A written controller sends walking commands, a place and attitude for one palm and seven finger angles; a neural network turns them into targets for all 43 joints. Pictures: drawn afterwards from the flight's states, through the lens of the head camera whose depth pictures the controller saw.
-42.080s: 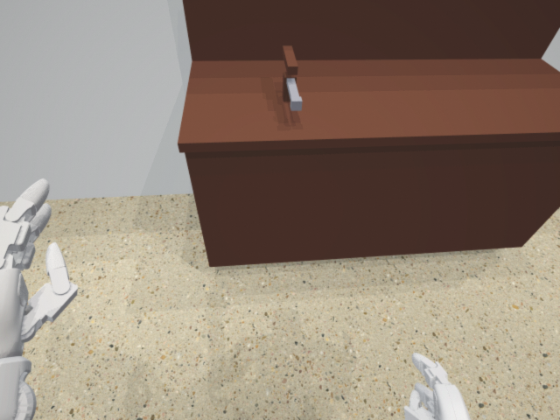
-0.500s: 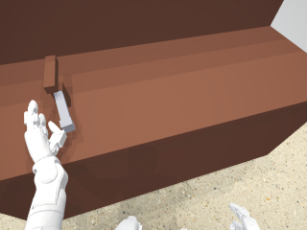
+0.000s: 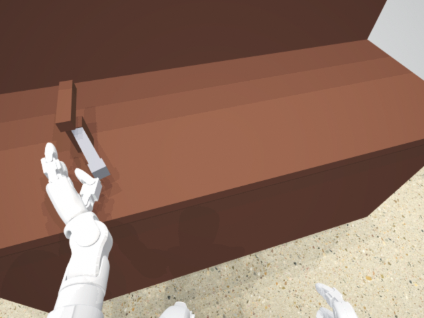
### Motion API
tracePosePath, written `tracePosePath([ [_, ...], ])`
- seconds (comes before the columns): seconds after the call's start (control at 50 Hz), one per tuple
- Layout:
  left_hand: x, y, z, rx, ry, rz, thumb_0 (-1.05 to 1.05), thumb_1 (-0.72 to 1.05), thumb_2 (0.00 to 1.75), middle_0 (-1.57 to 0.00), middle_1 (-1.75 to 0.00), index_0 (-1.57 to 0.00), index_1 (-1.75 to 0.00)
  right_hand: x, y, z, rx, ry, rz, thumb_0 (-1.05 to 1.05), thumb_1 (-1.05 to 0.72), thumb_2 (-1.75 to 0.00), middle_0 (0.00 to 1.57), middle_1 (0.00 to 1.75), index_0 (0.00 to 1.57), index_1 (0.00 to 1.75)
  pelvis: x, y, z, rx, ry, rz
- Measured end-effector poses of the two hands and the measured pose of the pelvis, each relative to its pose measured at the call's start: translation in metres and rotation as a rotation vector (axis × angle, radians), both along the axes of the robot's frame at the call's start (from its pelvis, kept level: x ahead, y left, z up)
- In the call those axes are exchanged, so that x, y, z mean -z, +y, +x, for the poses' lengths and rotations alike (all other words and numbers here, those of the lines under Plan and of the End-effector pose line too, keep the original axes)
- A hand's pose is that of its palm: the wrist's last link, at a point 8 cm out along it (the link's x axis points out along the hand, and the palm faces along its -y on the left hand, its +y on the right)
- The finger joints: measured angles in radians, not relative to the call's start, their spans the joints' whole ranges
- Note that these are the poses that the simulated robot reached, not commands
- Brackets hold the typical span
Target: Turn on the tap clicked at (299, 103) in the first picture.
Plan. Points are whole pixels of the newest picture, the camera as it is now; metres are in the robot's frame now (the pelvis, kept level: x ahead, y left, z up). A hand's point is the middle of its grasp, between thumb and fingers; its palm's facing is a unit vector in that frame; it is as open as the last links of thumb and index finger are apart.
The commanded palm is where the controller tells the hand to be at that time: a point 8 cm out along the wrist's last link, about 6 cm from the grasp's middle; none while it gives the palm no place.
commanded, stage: push the lever round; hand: left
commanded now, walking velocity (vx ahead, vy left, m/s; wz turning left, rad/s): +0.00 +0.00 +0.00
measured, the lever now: (99, 169) +0.37 +0.25 +0.06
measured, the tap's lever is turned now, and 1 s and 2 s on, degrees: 18 51 74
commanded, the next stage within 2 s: lift the hand up off the lever in 1.78 s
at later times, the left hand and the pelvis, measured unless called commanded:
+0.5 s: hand (121, 169) +0.38 +0.20 +0.06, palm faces +0.73 -0.69 -0.05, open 7.6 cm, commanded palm +0.33 +0.21 +0.06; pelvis +0.00 +0.01 +0.00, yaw +0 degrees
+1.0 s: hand (139, 155) +0.42 +0.18 +0.06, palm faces +0.78 -0.62 -0.09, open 7.5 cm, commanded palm +0.37 +0.18 +0.06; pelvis +0.00 +0.00 -0.01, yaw +0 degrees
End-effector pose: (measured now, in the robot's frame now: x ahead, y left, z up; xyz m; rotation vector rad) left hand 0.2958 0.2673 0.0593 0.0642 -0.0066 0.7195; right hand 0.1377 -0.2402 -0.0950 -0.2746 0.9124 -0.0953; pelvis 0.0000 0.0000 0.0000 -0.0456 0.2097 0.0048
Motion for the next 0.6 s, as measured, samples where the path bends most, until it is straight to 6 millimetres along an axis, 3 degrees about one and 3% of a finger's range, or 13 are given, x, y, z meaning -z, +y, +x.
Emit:
tracePosePath([
  [0.6, -0.001, -0.05, 0.038, -0.109, 0.023, -0.022, 0.0, 0.94, 0.91, -0.15, -0.15, -0.15, -0.15, 0.011, 0.012, -0.011, 0.003, 0.064, 0.027, 0.01, -0.9, -0.9, 0.2, 0.3, 0.21, 0.3, 0.003, 0.005, -0.003, -0.002, 0.02, -0.002],
])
